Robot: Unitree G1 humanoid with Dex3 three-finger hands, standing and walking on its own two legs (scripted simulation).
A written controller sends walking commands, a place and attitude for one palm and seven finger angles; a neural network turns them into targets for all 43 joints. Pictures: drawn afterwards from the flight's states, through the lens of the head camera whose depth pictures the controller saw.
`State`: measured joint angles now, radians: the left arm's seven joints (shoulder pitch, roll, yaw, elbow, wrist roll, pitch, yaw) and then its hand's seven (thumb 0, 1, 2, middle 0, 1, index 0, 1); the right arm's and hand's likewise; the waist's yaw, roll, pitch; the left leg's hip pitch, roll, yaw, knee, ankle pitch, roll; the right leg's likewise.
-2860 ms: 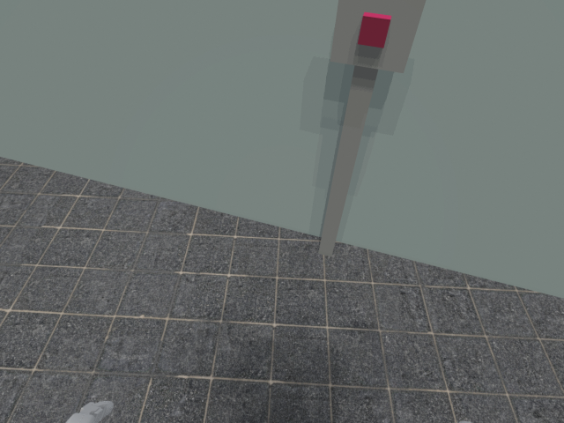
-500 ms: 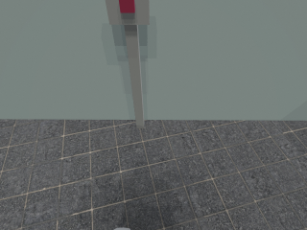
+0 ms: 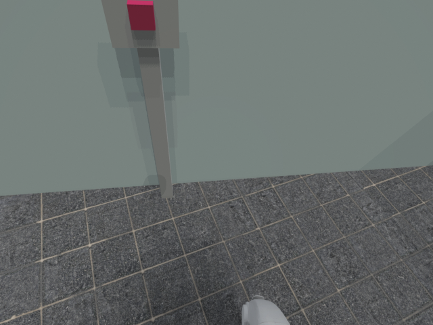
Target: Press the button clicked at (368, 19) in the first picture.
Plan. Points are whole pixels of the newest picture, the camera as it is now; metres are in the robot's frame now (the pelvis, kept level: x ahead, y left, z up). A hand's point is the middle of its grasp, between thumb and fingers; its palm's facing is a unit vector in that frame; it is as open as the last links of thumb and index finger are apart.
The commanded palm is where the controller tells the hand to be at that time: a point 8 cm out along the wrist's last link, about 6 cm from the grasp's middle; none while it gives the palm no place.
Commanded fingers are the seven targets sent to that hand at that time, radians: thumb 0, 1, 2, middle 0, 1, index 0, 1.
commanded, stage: take the last steps up to it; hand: left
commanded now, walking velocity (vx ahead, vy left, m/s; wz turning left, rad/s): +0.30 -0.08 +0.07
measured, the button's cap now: (141, 15) +0.77 +0.20 +0.18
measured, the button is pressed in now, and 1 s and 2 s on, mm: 0 0 0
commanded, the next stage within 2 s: come to a stop and stand still in 0.48 s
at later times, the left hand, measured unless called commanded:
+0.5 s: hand (150, 295) +0.21 +0.14 -0.18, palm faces +0.12 -0.98 -0.17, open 7.3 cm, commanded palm none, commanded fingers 0.00 0.90 0.90 -0.20 -0.30 -0.20 -0.30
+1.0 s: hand (147, 251) +0.31 +0.16 -0.18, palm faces +0.13 -0.96 -0.24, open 7.4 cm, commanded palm none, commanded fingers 0.00 0.90 0.90 -0.20 -0.30 -0.20 -0.30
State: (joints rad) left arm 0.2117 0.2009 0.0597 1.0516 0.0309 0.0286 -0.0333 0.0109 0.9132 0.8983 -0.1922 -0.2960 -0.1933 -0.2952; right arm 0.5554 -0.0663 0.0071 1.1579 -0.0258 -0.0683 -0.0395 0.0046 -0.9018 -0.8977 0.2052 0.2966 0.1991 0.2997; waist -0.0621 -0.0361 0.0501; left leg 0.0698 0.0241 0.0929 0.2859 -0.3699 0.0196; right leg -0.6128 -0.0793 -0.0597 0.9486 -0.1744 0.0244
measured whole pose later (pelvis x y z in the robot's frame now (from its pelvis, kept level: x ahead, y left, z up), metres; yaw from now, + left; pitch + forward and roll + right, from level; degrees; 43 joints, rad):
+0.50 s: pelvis +0.21 -0.04 +0.00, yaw +5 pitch +0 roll -2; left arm 0.29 0.16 0.03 1.10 0.03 -0.07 0.01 -0.01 0.93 0.90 -0.19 -0.30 -0.20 -0.30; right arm 0.16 -0.18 -0.06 1.00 -0.02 -0.03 0.01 0.00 -0.91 -0.90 0.20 0.30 0.19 0.30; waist -0.01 0.02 0.01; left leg -0.53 0.14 0.10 0.81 -0.23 -0.02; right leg -0.08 0.02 -0.22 0.41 -0.33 -0.04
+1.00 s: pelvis +0.27 -0.05 +0.00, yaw +3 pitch -2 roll -1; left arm 0.22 0.21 0.09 0.99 0.02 0.06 0.03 0.01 0.91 0.90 -0.19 -0.30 -0.19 -0.30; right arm 0.12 -0.18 -0.07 1.02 -0.03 0.03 -0.03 -0.01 -0.92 -0.90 0.21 0.30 0.20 0.30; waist 0.01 -0.01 0.09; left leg -0.30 0.11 0.17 0.52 -0.18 0.01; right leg -0.42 -0.05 -0.02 0.97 -0.41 0.04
